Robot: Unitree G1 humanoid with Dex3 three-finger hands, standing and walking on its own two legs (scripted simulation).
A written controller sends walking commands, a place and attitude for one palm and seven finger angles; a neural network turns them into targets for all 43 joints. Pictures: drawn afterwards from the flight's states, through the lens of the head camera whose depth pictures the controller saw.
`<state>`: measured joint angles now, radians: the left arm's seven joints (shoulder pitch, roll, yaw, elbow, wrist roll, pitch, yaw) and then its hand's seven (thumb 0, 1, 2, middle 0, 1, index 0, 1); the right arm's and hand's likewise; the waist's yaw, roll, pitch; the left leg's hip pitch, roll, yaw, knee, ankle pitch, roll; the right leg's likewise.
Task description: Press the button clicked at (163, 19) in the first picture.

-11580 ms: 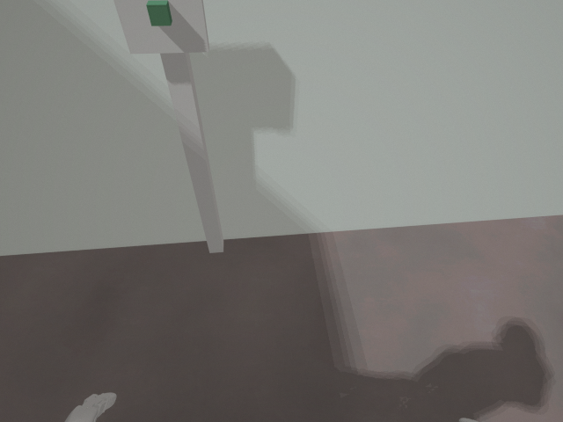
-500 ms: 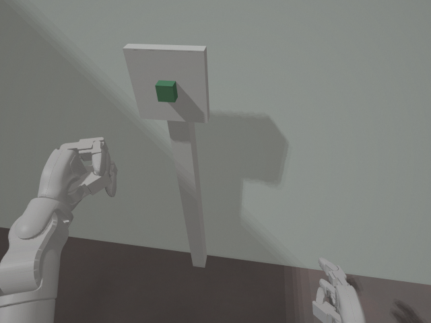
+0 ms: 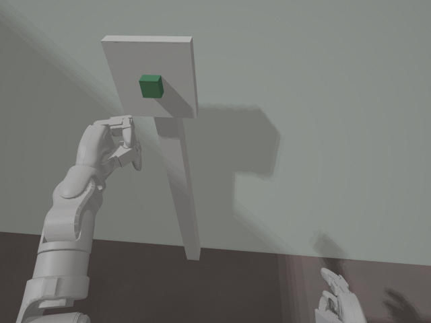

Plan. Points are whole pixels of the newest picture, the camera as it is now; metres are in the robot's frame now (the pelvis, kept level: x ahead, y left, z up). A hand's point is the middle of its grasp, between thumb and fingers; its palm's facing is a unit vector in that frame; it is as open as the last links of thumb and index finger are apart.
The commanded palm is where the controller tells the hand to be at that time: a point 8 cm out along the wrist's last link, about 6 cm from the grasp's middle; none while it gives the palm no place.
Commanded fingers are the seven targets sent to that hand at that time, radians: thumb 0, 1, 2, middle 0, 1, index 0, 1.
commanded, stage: aim a knuckle at the button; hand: left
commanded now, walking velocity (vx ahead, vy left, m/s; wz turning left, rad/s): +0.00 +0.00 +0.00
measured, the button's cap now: (152, 85) +0.53 +0.19 +0.20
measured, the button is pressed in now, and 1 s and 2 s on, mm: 0 0 6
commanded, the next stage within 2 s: press the button with the knuckle in 1.16 s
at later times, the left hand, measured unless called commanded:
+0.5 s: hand (158, 121) +0.44 +0.15 +0.17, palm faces +0.02 -1.00 -0.01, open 3.1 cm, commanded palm +0.41 +0.21 +0.17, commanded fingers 0.00 0.90 0.90 -1.30 -1.50 -1.30 -1.50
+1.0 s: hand (160, 122) +0.44 +0.15 +0.17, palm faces +0.01 -1.00 -0.01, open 3.1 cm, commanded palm +0.41 +0.20 +0.16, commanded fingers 0.00 0.90 0.90 -1.30 -1.50 -1.30 -1.50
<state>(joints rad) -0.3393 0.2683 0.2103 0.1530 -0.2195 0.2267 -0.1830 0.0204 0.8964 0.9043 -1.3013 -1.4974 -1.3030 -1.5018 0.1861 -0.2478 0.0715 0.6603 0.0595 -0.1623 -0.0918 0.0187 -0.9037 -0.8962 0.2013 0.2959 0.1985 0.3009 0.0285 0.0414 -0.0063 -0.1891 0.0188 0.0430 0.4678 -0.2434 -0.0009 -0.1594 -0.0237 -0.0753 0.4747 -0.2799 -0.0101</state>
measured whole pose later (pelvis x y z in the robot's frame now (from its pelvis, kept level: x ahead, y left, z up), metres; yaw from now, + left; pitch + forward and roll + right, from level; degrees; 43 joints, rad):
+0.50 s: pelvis +0.00 -0.01 +0.00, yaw -1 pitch +2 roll +0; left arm -0.70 0.32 0.26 0.69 -0.16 0.07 -0.14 0.02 0.90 0.90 -1.30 -1.50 -1.30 -1.50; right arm 0.27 -0.27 0.04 0.69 0.05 -0.09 -0.08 0.02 -0.91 -0.90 0.20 0.30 0.20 0.30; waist -0.04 0.03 -0.02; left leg -0.27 0.04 0.05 0.48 -0.25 -0.01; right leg -0.24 0.00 -0.07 0.49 -0.28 -0.02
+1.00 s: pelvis +0.00 +0.00 +0.00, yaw -2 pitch +2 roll +0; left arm -0.69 0.30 0.26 0.72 -0.15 -0.01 -0.14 0.02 0.90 0.90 -1.30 -1.50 -1.30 -1.50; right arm 0.29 -0.26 0.03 0.67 0.05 -0.09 -0.06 0.02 -0.91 -0.90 0.20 0.30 0.20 0.30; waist -0.03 0.04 -0.03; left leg -0.28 0.04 0.06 0.50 -0.25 -0.01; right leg -0.26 0.00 -0.05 0.49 -0.27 -0.02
